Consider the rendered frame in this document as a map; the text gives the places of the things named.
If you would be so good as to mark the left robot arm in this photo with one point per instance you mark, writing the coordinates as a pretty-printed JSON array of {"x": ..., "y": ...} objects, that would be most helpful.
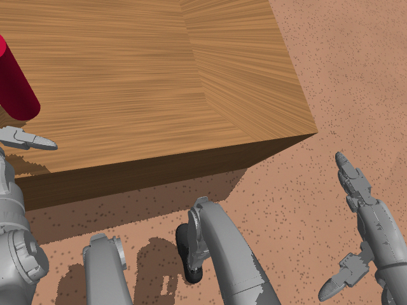
[{"x": 22, "y": 261}]

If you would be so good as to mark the bottle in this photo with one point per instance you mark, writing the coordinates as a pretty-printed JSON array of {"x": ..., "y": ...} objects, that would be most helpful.
[{"x": 16, "y": 96}]

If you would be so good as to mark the right robot foot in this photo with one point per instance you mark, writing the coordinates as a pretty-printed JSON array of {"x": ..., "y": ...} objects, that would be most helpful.
[{"x": 183, "y": 247}]

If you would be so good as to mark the left robot hand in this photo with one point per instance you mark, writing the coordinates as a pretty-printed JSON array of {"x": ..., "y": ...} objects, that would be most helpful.
[{"x": 16, "y": 137}]

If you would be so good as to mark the right robot arm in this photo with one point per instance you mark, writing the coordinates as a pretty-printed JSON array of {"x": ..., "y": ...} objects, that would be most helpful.
[{"x": 393, "y": 279}]

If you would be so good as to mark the right robot hand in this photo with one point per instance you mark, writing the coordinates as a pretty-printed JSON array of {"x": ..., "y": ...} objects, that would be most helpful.
[{"x": 382, "y": 243}]

